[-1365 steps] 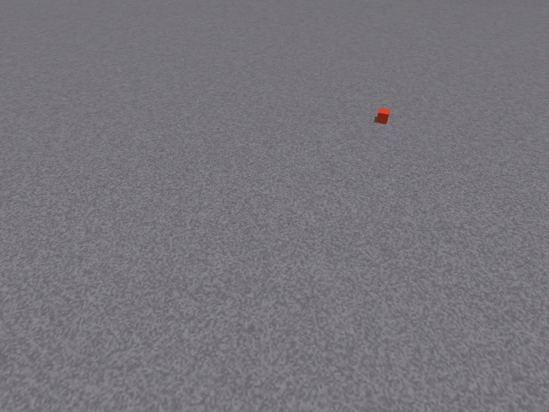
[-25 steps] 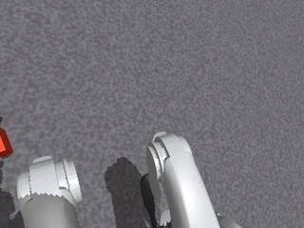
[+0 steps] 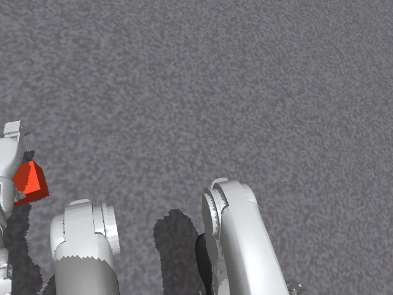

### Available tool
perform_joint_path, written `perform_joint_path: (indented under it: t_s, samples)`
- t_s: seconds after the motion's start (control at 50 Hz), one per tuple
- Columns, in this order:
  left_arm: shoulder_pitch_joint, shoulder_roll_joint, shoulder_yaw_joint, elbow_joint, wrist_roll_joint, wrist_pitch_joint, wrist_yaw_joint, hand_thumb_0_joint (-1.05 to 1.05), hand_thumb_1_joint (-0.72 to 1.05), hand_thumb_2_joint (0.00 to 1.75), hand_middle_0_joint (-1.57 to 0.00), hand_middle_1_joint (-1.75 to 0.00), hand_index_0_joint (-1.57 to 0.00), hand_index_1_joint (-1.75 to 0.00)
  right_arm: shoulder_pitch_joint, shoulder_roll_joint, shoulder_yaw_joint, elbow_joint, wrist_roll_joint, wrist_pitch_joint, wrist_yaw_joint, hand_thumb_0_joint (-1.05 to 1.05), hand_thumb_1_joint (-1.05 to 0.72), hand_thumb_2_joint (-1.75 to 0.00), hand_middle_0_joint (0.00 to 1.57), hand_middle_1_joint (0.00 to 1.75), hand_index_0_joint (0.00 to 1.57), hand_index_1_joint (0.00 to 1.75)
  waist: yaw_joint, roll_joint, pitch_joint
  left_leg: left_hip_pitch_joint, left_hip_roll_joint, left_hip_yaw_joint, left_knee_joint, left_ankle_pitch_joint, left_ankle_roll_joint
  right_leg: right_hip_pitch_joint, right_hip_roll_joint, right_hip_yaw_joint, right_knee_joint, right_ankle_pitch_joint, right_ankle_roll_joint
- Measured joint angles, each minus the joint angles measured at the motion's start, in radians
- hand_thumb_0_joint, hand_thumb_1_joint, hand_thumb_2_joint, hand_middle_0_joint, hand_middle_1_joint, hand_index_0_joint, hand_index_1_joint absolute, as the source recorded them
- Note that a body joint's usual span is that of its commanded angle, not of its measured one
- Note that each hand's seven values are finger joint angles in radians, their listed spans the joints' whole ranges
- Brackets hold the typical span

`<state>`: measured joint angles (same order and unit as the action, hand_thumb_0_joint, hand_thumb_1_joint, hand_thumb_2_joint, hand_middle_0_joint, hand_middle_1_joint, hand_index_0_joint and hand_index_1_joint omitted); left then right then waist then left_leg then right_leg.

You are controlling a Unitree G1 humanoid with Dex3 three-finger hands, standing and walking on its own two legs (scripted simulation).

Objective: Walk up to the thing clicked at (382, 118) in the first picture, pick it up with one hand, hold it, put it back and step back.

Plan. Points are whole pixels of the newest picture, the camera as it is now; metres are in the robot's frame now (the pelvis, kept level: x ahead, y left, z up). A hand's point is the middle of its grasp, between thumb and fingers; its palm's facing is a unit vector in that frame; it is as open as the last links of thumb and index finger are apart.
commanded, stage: withdraw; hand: left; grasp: from above
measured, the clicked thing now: (24, 183) +0.38 +0.32 -0.27
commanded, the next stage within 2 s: home in 0.64 s
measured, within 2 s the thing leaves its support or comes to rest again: neither
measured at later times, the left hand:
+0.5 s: hand out of the picture +0.35 +0.31 -0.09, palm faces -0.49 -0.10 -0.87, open 13.0 cm
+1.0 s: hand out of the picture +0.36 +0.32 -0.04, palm faces -0.37 -0.19 -0.91, open 11.7 cm
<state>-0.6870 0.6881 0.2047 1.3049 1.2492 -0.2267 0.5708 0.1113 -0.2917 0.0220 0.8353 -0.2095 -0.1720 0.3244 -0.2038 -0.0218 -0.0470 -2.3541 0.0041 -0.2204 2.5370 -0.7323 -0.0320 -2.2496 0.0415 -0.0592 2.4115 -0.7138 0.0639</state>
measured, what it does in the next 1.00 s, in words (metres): rises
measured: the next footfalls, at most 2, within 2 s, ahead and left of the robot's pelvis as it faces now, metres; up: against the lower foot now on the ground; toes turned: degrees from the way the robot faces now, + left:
none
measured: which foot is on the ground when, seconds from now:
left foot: down 0.00-1.00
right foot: down 0.00-1.00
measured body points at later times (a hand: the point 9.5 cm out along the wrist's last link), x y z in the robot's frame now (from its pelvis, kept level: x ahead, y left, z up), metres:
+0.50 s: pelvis -0.02 -0.01 +0.06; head +0.17 +0.07 +0.46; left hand +0.37 +0.32 -0.04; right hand +0.12 -0.29 -0.04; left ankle +0.06 +0.13 -0.27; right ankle +0.10 -0.14 -0.27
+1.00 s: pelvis -0.01 +0.00 +0.09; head +0.17 +0.05 +0.49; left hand +0.37 +0.33 +0.01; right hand +0.08 -0.25 -0.04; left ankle +0.06 +0.13 -0.27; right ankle +0.10 -0.14 -0.27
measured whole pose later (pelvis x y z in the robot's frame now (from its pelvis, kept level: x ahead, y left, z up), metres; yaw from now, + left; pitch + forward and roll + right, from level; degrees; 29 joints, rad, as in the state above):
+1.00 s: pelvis -0.01 +0.00 +0.09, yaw +5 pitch +34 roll -7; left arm -0.57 0.57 0.07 0.98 1.02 -0.10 0.26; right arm 0.20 -0.23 -0.03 0.74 -0.06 -0.02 0.14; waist -0.11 0.07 -0.18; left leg -2.15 0.02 -0.13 2.22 -0.67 -0.01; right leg -2.07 0.01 -0.01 2.14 -0.67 0.07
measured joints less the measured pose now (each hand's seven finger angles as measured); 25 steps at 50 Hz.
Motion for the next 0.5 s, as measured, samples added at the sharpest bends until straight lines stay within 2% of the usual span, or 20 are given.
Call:
perform_joint_path:
  t_s: [0.04,0.1,0.18,0.26,0.32,0.4,0.5]
  samples:
    - [0.017,-0.030,-0.032,-0.070,-0.013,0.026,-0.031,0.00,-0.43,0.90,-0.17,-0.94,-0.17,-0.92,0.001,0.008,-0.027,-0.003,0.035,0.033,-0.013,0.00,-0.90,-0.90,0.20,0.30,0.20,0.30,0.026,0.013,-0.041,0.014,0.003,0.021,-0.036,0.003,0.004,0.009,-0.007,0.014,-0.023,-0.003,-0.002]
    - [0.005,-0.052,-0.077,-0.099,-0.027,0.068,-0.095,0.00,-0.41,0.90,-0.18,-0.92,-0.18,-0.91,-0.014,0.012,-0.051,-0.019,0.071,0.071,-0.034,0.00,-0.90,-0.90,0.20,0.30,0.20,0.30,0.059,0.031,-0.085,0.049,0.007,0.048,-0.096,0.013,0.010,0.037,-0.016,0.030,-0.068,0.000,0.002]
    - [-0.030,-0.052,-0.140,-0.085,-0.085,0.107,-0.208,0.00,-0.39,0.89,-0.20,-0.89,-0.20,-0.89,-0.036,0.011,-0.063,-0.065,0.100,0.093,-0.067,0.00,-0.90,-0.90,0.20,0.30,0.20,0.30,0.087,0.049,-0.109,0.109,0.012,0.071,-0.174,0.033,0.013,0.087,-0.023,0.041,-0.131,0.016,0.003]
    - [-0.052,-0.048,-0.192,-0.086,-0.122,0.090,-0.322,0.00,-0.38,0.89,-0.21,-0.89,-0.20,-0.89,-0.044,0.006,-0.054,-0.107,0.121,0.103,-0.112,0.00,-0.91,-0.91,0.20,0.30,0.20,0.30,0.099,0.047,-0.105,0.166,0.013,0.081,-0.239,0.054,0.013,0.137,-0.030,0.044,-0.186,0.034,0.000]
    - [-0.061,-0.049,-0.213,-0.092,-0.122,0.044,-0.368,0.00,-0.38,0.89,-0.22,-0.88,-0.21,-0.88,-0.041,0.000,-0.040,-0.121,0.129,0.110,-0.145,0.00,-0.91,-0.90,0.20,0.30,0.20,0.30,0.102,0.033,-0.094,0.193,0.011,0.082,-0.272,0.068,0.010,0.160,-0.033,0.041,-0.214,0.047,-0.006]
    - [-0.068,-0.048,-0.211,-0.079,-0.082,-0.026,-0.348,0.00,-0.36,0.88,-0.24,-0.87,-0.23,-0.87,-0.031,-0.014,-0.024,-0.120,0.122,0.124,-0.175,0.00,-0.90,-0.90,0.20,0.30,0.20,0.30,0.094,0.016,-0.083,0.193,0.008,0.076,-0.282,0.082,0.004,0.161,-0.036,0.034,-0.223,0.058,-0.013]
    - [-0.108,-0.038,-0.196,0.019,-0.001,-0.078,-0.249,0.00,-0.34,0.86,-0.26,-0.85,-0.25,-0.85,-0.021,-0.022,-0.008,-0.098,0.096,0.133,-0.193,0.00,-0.90,-0.90,0.20,0.30,0.20,0.30,0.064,-0.002,-0.067,0.152,0.002,0.069,-0.249,0.093,-0.002,0.123,-0.035,0.032,-0.191,0.067,-0.019]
